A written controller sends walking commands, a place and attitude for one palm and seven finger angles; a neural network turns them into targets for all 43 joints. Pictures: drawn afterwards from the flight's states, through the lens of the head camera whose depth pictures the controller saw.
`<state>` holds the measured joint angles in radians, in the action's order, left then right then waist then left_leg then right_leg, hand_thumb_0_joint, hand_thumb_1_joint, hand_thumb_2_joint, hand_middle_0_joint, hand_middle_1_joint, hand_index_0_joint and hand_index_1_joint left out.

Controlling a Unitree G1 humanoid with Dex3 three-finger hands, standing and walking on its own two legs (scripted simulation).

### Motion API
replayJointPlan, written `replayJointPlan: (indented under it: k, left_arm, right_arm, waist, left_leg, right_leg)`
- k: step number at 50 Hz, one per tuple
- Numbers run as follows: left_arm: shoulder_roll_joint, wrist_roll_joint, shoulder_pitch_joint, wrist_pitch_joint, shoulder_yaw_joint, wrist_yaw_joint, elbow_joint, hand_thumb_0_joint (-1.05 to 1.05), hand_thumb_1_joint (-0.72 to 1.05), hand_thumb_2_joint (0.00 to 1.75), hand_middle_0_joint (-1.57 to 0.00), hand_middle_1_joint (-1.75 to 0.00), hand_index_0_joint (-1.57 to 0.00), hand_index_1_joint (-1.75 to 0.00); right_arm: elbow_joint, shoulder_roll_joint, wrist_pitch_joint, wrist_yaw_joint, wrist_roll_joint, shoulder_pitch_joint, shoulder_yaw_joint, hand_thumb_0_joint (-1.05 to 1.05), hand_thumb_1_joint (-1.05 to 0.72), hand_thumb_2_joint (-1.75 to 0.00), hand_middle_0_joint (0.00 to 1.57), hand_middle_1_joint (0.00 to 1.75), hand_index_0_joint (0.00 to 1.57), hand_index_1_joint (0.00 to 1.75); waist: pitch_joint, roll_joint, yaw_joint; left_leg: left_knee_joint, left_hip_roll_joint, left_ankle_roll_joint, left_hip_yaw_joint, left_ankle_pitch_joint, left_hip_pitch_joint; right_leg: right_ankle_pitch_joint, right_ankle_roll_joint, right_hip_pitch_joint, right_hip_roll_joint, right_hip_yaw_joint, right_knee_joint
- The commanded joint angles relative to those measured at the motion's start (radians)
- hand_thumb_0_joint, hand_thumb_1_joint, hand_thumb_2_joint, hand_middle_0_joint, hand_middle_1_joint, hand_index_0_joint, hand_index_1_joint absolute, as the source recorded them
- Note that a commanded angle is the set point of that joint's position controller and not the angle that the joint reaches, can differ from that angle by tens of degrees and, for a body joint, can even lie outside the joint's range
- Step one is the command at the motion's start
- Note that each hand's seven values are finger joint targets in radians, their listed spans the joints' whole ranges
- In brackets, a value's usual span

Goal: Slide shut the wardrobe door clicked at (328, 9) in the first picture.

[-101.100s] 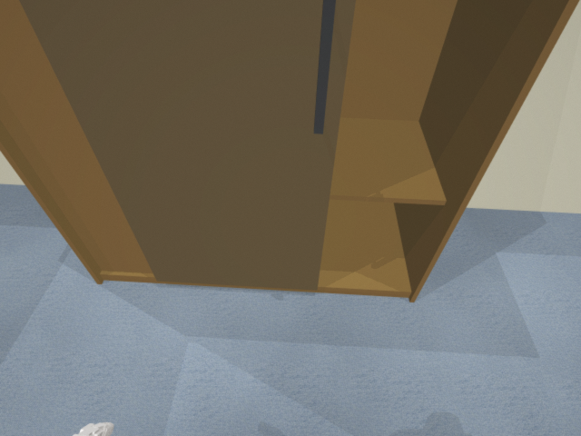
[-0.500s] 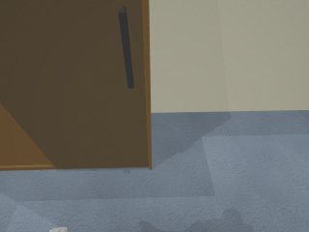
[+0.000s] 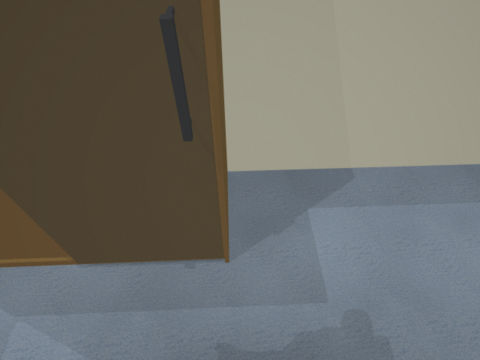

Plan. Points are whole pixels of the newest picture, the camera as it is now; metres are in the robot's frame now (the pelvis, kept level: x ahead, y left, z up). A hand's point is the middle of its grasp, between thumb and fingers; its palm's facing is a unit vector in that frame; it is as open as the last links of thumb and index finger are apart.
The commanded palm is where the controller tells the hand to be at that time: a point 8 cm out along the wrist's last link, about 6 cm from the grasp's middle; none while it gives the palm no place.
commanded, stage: look to check the result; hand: left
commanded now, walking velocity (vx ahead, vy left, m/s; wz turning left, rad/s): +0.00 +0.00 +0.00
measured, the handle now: (180, 81) +0.58 +0.15 +0.16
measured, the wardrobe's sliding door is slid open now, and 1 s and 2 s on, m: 0.00 0.00 0.00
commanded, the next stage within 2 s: take the last steps up to it in 0.24 s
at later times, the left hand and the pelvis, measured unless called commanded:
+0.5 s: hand out of the picture +0.09 +0.23 -0.16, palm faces -0.01 -0.95 -0.32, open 7.4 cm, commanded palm none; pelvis +0.01 -0.01 +0.00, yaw +0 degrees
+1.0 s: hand out of the picture +0.01 +0.16 -0.19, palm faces +0.08 -0.98 -0.18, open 7.4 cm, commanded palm none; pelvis +0.05 +0.00 -0.01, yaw +1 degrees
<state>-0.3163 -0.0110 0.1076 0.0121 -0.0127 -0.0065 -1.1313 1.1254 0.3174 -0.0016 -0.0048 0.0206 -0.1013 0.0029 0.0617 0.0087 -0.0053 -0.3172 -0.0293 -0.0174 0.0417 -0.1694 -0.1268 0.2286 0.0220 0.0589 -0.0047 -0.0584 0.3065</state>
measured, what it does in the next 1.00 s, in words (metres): shifts its weight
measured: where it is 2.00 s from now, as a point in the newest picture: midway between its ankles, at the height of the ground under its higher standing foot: outside the picture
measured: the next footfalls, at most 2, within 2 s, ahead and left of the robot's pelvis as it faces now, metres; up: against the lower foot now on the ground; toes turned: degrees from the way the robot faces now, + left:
none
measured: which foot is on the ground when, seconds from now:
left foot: down 0.00-1.00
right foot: down 0.00-1.00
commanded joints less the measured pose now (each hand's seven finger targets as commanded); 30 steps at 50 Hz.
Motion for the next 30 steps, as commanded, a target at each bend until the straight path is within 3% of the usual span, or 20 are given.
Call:
replayJointPlan:
  k: [1, 19, 24, 27, 30]
  left_arm:
    - [-0.198, 0.001, -0.035, 0.024, -0.033, -0.013, 0.056, 0.0, 0.9, 0.9, -0.2, -0.3, -0.2, -0.3]
    - [-0.195, 0.002, -0.031, 0.026, -0.038, -0.015, 0.06, 0.0, 0.9, 0.9, -0.2, -0.3, -0.2, -0.3]
    - [-0.068, 0.006, 0.037, 0.005, -0.005, -0.019, 0.018, 0.0, 0.9, 0.9, -0.2, -0.3, -0.2, -0.3]
    - [-0.061, 0.002, 0.069, -0.001, -0.006, -0.017, 0.01, 0.0, 0.9, 0.9, -0.2, -0.3, -0.2, -0.3]
    - [-0.052, 0.001, 0.105, -0.001, -0.013, -0.018, 0.004, 0.0, 0.9, 0.9, -0.2, -0.3, -0.2, -0.3]
  right_arm:
    - [-0.055, 0.19, 0.016, -0.016, -0.005, 0.03, -0.039, 0.0, -0.9, -0.9, 0.2, 0.3, 0.2, 0.3]
    - [-0.054, 0.187, 0.018, -0.02, -0.005, 0.028, -0.04, 0.0, -0.9, -0.9, 0.2, 0.3, 0.2, 0.3]
    - [-0.014, 0.047, -0.002, -0.015, 0.004, -0.035, -0.006, 0.0, -0.9, -0.9, 0.2, 0.3, 0.2, 0.3]
    - [-0.001, 0.029, -0.01, -0.013, 0.008, -0.066, -0.006, 0.0, -0.9, -0.9, 0.2, 0.3, 0.2, 0.3]
    - [0.001, 0.012, -0.009, -0.014, 0.009, -0.092, -0.008, 0.0, -0.9, -0.9, 0.2, 0.3, 0.2, 0.3]
  waist:
    - [-0.108, -0.014, -0.002]
    - [-0.104, -0.006, -0.001]
    - [-0.056, -0.014, -0.001]
    - [-0.021, -0.015, 0.003]
    - [-0.001, -0.033, 0.005]
  left_leg:
    - [0.008, -0.109, 0.031, -0.089, 0.232, 0.071]
    - [0.012, -0.112, 0.028, -0.08, 0.242, 0.082]
    - [0.01, -0.096, 0.008, -0.065, 0.126, 0.045]
    - [-0.017, -0.083, 0.011, -0.054, 0.037, 0.007]
    - [-0.063, -0.068, 0.015, -0.042, 0.018, -0.032]
  right_leg:
    - [-0.318, 0.016, 0.012, 0.147, 0.105, -0.041]
    - [-0.352, 0.017, -0.002, 0.146, 0.114, -0.044]
    - [-0.179, -0.004, 0.028, 0.136, 0.093, -0.057]
    - [-0.029, 0.002, 0.053, 0.132, 0.093, -0.051]
    - [-0.012, 0.016, 0.047, 0.136, 0.092, -0.033]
